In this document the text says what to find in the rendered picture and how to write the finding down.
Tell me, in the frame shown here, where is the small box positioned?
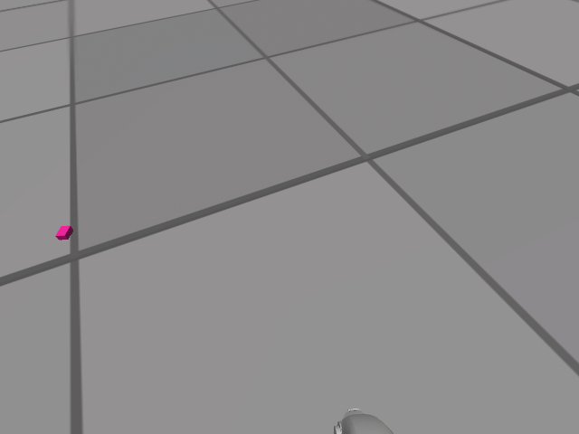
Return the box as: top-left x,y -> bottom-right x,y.
56,226 -> 73,240

